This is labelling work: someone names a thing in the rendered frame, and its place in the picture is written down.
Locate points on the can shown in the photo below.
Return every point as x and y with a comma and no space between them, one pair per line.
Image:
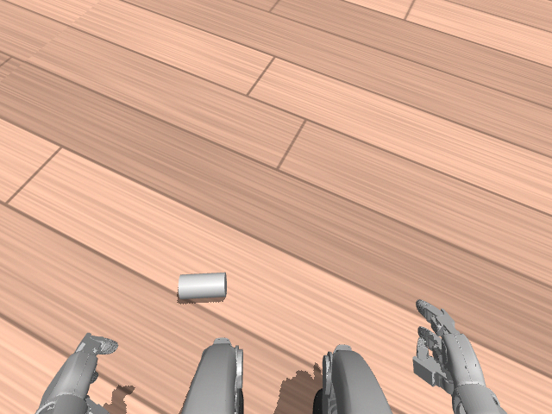
202,285

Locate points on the right robot hand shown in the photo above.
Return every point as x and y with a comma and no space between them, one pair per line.
454,362

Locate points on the left robot hand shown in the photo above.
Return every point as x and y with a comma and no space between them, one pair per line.
79,371

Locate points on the left robot arm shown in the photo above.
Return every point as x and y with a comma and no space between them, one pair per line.
64,404

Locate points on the right robot arm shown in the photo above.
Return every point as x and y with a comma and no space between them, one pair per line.
475,399

